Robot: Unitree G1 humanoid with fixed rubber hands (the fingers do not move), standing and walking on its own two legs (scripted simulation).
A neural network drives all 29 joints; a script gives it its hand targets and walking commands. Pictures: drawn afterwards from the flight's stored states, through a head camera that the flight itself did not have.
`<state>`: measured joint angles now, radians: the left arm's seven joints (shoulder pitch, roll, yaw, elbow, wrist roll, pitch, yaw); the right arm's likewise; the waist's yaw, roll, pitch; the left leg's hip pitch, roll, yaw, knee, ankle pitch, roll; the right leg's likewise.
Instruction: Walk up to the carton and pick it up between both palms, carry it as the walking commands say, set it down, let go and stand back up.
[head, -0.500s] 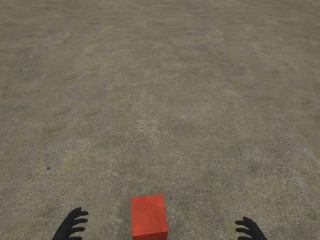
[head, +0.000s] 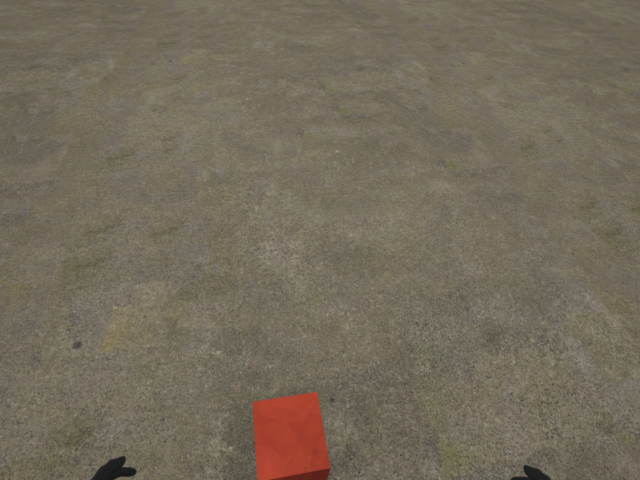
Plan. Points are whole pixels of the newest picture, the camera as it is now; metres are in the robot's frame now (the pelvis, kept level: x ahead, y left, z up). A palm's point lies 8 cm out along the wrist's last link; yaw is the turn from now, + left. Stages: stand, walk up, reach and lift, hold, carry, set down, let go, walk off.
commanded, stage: stand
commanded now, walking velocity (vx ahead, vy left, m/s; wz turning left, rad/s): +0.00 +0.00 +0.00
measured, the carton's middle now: (289, 444) +0.38 +0.05 -0.68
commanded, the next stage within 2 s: none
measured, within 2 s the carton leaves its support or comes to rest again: neither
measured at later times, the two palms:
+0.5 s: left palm out of the picture +0.09 +0.29 -0.10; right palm out of the picture +0.09 -0.31 -0.09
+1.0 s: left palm out of the picture +0.07 +0.30 -0.10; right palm out of the picture +0.07 -0.32 -0.09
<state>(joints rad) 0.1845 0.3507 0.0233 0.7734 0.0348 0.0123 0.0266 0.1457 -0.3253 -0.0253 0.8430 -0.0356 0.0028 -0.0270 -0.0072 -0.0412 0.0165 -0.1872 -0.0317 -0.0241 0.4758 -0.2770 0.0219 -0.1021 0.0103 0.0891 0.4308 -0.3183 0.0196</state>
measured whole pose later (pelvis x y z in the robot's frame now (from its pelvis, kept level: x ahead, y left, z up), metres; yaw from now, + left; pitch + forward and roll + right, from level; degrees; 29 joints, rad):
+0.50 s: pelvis -0.01 +0.00 +0.00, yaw +0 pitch -2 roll +0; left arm 0.18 0.37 0.01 0.89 0.03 0.00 0.02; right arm 0.14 -0.36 -0.02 0.96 -0.03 0.00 -0.02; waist 0.00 -0.03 0.02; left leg -0.15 -0.03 -0.02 0.41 -0.22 0.02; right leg -0.07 0.01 0.09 0.37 -0.27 0.02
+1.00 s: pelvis -0.02 -0.01 +0.01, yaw +0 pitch -2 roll +0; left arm 0.16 0.39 0.00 0.97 0.02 -0.01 0.02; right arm 0.12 -0.37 -0.01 1.02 -0.02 -0.01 -0.01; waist -0.01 -0.02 0.03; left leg -0.14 -0.02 -0.03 0.38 -0.19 0.01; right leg -0.06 0.01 0.08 0.34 -0.24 0.01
